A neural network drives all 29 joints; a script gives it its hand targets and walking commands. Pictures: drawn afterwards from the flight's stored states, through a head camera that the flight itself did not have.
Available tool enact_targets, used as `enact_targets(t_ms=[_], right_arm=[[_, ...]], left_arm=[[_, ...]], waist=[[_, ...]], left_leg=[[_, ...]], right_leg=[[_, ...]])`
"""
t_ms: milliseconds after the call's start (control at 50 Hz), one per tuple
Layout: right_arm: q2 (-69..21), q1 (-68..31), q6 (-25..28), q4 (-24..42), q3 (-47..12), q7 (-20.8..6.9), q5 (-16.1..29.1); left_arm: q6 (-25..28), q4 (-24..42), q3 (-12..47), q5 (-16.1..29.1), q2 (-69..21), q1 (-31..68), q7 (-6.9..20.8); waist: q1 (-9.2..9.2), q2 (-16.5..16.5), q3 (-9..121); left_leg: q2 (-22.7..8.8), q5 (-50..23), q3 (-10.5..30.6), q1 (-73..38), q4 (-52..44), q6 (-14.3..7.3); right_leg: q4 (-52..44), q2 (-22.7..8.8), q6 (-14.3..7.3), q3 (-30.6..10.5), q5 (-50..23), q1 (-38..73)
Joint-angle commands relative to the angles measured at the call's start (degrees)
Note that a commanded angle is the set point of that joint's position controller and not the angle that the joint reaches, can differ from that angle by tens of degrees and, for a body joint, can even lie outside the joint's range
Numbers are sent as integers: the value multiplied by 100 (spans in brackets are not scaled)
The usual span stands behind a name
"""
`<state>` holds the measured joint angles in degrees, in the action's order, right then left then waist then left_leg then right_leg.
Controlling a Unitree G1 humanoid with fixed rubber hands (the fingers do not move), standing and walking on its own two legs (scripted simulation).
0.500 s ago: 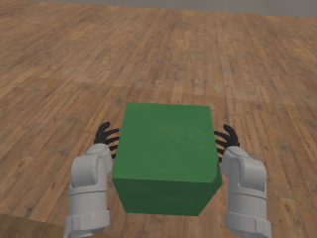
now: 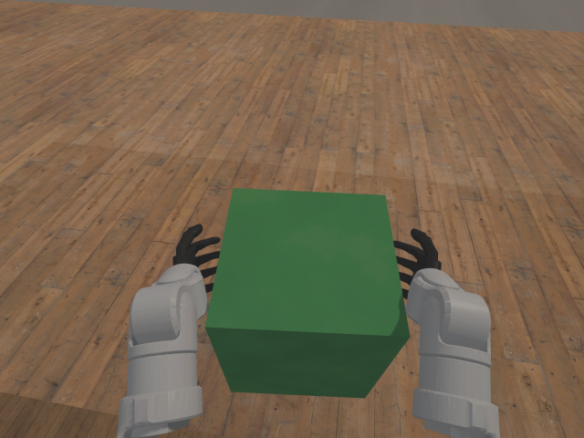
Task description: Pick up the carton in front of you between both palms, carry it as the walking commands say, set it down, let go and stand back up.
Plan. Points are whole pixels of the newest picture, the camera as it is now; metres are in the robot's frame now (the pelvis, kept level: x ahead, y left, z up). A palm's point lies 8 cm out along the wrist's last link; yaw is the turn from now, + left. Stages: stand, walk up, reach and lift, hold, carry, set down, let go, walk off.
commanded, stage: carry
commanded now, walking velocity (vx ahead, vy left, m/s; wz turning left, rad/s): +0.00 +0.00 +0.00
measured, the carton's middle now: (303, 299) +0.34 +0.00 +0.04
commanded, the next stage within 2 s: none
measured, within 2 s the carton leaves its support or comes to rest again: neither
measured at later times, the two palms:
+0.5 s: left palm (190, 280) +0.31 +0.15 +0.11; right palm (427, 285) +0.32 -0.16 +0.11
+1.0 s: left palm (176, 268) +0.33 +0.17 +0.11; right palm (404, 264) +0.35 -0.13 +0.11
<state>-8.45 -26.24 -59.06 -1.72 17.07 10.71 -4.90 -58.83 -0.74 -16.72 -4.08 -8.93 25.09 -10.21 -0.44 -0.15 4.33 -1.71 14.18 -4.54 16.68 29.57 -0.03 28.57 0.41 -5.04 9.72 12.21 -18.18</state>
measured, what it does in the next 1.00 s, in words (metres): stands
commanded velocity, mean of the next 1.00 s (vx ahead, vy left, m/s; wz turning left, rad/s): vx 0.15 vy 0.00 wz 0.00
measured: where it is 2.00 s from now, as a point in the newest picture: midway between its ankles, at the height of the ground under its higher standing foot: (298, 408)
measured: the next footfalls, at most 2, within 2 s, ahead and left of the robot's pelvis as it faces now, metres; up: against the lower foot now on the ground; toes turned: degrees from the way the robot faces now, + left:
left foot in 1.04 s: +0.09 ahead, +0.13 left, +0.00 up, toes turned +7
right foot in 1.44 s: +0.34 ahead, -0.08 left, +0.00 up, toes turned -4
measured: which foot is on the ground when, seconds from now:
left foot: down 0.00-0.80, up 0.82-1.00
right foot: down 0.00-1.00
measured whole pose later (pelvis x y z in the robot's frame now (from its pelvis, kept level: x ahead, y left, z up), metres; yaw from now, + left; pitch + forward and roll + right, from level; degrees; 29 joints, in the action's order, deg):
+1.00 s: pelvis +0.02 +0.01 +0.01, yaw +1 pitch +4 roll +1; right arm -8.4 -25.0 -58.1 -2.0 17.8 10.8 -4.1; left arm -58.0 -1.3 -15.3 -4.1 -9.0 24.1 -10.6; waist -1.5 1.9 6.9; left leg -0.9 23.4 -5.0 22.6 38.6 -3.5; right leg 26.2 -1.0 -4.7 9.6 12.8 -17.4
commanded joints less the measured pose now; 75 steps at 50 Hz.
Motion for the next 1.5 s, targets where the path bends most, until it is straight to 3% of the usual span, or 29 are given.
enact_targets(t_ms=[0,700,740,780,800,820,840,880,920,960,1000,1020,1040,1060,1080,1100,1140,1180,1260,1300,1340,1380,1400,1420,1440,1460,1480], right_arm=[[-4428,-3496,123,419,-3427,-4,928],[-4452,-3519,104,390,-3417,-8,924],[-4486,-3614,112,393,-3417,-7,950],[-4454,-3635,106,389,-3405,-5,956],[-4439,-3646,113,360,-3390,-4,939],[-4429,-3627,129,303,-3369,-3,934],[-4442,-3604,154,255,-3363,-2,940],[-4460,-3544,204,214,-3331,-4,940],[-4439,-3489,240,251,-3312,0,930],[-4387,-3391,267,296,-3303,9,905],[-4298,-3227,278,293,-3265,18,872],[-4251,-3123,274,261,-3235,24,859],[-4218,-2948,271,205,-3202,33,825],[-4065,-2857,286,149,-3135,51,748],[-4085,-3040,285,214,-3196,42,778],[-4196,-3209,294,283,-3304,13,860],[-4420,-3577,362,572,-3547,-63,1084],[-4533,-3802,472,847,-3691,-86,1234],[-4342,-3448,568,1068,-3753,-29,1297],[-4217,-3090,546,987,-3749,-3,1225],[-4160,-2874,509,931,-3746,14,1165],[-4137,-2795,457,862,-3752,18,1089],[-4119,-2734,429,811,-3737,18,1046],[-4126,-2657,410,782,-3756,26,1014],[-4177,-2800,398,770,-3813,13,1026],[-4329,-2846,381,1025,-3930,-26,1135],[-4471,-3031,396,1135,-3951,-41,1205]], left_arm=[[135,437,3373,890,-4283,3602,4],[116,426,3357,895,-4291,3634,13],[129,412,3350,908,-4270,3649,12],[144,379,3337,888,-4245,3671,-7],[150,326,3332,867,-4249,3673,-17],[163,290,3354,857,-4270,3649,-26],[183,322,3385,877,-4286,3673,-32],[234,493,3500,982,-4329,3805,-35],[282,595,3572,1050,-4339,3850,-37],[305,579,3586,1054,-4309,3746,-47],[301,487,3580,1007,-4263,3569,-69],[297,422,3559,952,-4241,3443,-85],[293,364,3533,909,-4238,3441,-99],[261,321,3493,885,-4278,3385,-96],[268,233,3467,829,-4219,3491,-94],[275,183,3405,846,-4290,3552,-86],[312,179,3370,871,-4411,3551,-63],[377,375,3437,921,-4488,3657,-46],[478,738,3519,939,-4270,3407,-104],[465,767,3524,883,-4111,3153,-126],[428,815,3517,882,-3992,3000,-106],[397,748,3512,873,-3936,2913,-72],[380,669,3503,863,-3931,2817,-50],[369,617,3478,865,-3929,2741,-28],[415,592,3439,809,-3876,2815,-34],[465,547,3458,838,-4028,2560,-18],[474,561,3458,870,-4105,2505,-2]], waist=[[-13,65,2034],[-9,65,2035],[-75,178,2051],[-129,687,1747],[-185,787,1552],[-245,730,1453],[-256,544,1450],[-244,361,1642],[-201,552,1813],[-167,659,1850],[-35,481,1922],[21,300,2047],[161,-280,2082],[382,-1490,1806],[479,-1367,1325],[497,-885,1282],[377,-234,1483],[354,-463,1541],[372,-721,1618],[374,-854,1729],[354,-881,1679],[167,-854,1697],[103,-821,1791],[-45,-630,1973],[-89,377,2355],[-489,1577,2826],[-570,1943,2760]], left_leg=[[-579,-490,563,-456,-313,-192],[-575,-433,547,-422,-311,-170],[-380,340,376,-272,-132,-201],[-24,1493,1,680,636,-226],[9,1535,-87,1190,1074,-240],[-38,1525,29,1528,1436,-284],[-56,1421,113,1728,1618,-326],[-49,1163,104,1721,1612,-372],[20,1035,16,1340,1296,-363],[130,918,-115,854,763,-357],[265,397,-374,-138,-382,-368],[163,248,-248,-1043,-699,-387],[-511,837,808,-1910,-1072,-573],[-1804,1684,3239,-2557,-1530,-1176],[-2166,1384,3676,-2699,-1522,-1595],[-2039,699,3487,-2666,-1286,-1657],[-1797,-166,2657,-2718,-1214,-1413],[-1487,-926,1894,-2464,-1304,-1228],[-1018,-1904,989,-2160,-1217,-946],[-953,-2403,705,-2234,-934,-853],[-965,-2570,616,-2221,-667,-793],[-909,-3325,349,-2033,-106,-648],[-831,-3349,252,-2233,383,-473],[-698,-3237,13,-1995,1181,-306],[-424,-2577,-21,-281,2371,-92],[42,-334,-57,1410,3767,96],[328,1683,282,2609,4471,44]], right_leg=[[-474,-1004,37,-973,-1192,966],[-545,-1014,52,-983,-1044,936],[-839,-1034,-39,-1166,606,954],[-1484,-1471,-427,-2087,2821,1212],[-1710,-1812,-671,-2604,3226,1319],[-1827,-2035,-862,-2936,3147,1348],[-1835,-2082,-932,-2964,2852,1409],[-1709,-1964,-902,-2578,2015,1592],[-1569,-1767,-805,-2093,1475,1553],[-1402,-1621,-733,-1717,1230,1360],[-856,-1336,-517,-1158,1243,956],[-383,-1142,-322,-856,1426,440],[671,-823,-84,-430,1587,-457],[1903,-119,236,-85,1850,-2220],[2606,-184,179,-650,1987,-3191],[3075,-272,160,-863,1903,-3399],[3085,-481,248,-967,1255,-3397],[2656,-434,406,-766,688,-2962],[1374,-273,469,-551,-319,-2049],[1162,-225,398,-408,-920,-1711],[786,-206,278,-341,-860,-1543],[241,-78,188,-182,-976,-887],[-212,-155,143,-374,-1526,-603],[-665,-49,159,-173,-1773,247],[-295,-398,-112,-705,-1893,2276],[-463,-1411,-579,-2613,-959,3554],[-619,-1666,-769,-3526,-697,3915]])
